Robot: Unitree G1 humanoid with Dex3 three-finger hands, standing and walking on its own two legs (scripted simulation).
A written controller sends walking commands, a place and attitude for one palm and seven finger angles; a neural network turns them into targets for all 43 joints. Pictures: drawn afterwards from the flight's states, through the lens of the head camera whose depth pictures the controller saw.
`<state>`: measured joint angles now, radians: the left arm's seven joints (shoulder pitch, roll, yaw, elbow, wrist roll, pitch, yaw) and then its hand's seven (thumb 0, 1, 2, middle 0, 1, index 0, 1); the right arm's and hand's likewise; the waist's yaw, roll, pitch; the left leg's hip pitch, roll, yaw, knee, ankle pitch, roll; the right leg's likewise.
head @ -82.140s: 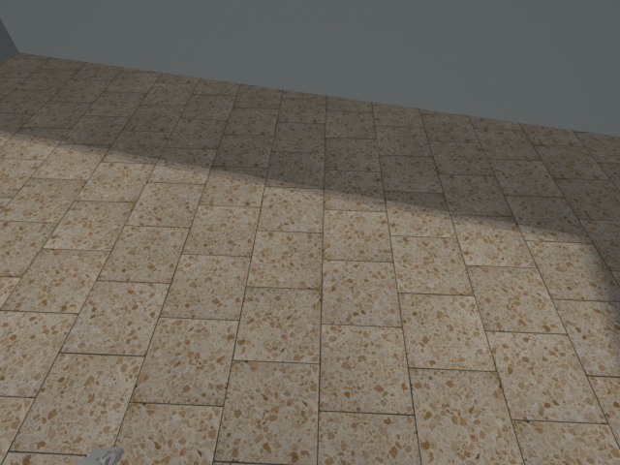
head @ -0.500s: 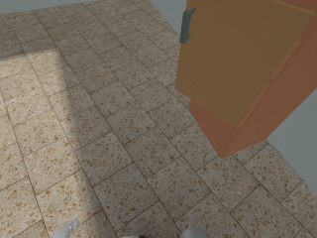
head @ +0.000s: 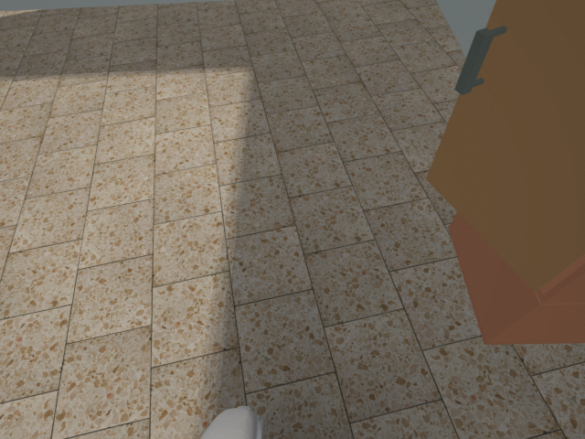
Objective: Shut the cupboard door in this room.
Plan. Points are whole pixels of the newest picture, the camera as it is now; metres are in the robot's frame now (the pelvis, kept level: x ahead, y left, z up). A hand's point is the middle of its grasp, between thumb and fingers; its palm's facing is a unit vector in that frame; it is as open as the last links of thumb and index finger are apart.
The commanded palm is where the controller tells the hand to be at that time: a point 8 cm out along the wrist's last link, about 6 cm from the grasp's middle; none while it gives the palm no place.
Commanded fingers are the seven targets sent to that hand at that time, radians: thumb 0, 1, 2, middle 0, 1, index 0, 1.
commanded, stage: walk to a spot facing it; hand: left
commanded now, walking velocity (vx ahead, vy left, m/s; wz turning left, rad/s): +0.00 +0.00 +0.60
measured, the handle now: (481, 60) +0.81 -0.35 +0.04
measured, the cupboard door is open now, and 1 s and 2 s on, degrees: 26 26 26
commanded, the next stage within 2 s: turn to face it in 1.42 s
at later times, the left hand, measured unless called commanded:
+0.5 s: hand out of the picture +0.03 +0.22 -0.15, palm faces +0.33 -0.89 -0.31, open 7.3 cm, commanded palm none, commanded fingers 0.00 0.90 0.90 -0.20 -0.30 -0.20 -0.30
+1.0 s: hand out of the picture +0.03 +0.27 -0.17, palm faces +0.58 -0.78 -0.25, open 7.3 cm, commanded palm none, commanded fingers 0.00 0.90 0.90 -0.20 -0.30 -0.20 -0.30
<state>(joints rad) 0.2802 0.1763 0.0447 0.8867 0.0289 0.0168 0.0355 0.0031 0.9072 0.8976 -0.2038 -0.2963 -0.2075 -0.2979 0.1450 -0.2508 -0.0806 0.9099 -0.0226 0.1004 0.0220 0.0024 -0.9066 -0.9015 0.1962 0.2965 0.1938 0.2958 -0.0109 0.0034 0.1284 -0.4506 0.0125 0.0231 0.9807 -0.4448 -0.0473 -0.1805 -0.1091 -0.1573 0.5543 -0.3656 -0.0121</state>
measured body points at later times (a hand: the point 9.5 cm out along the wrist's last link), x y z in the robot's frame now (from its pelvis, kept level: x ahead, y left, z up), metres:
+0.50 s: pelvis +0.02 -0.01 -0.01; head +0.05 -0.02 +0.43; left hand +0.02 +0.26 -0.13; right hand +0.18 -0.23 -0.16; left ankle -0.02 +0.12 -0.68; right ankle +0.06 -0.12 -0.74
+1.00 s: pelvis +0.12 +0.07 -0.01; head +0.15 +0.10 +0.44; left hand +0.00 +0.31 -0.15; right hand +0.31 -0.09 -0.15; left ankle +0.06 +0.17 -0.74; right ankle +0.19 -0.04 -0.68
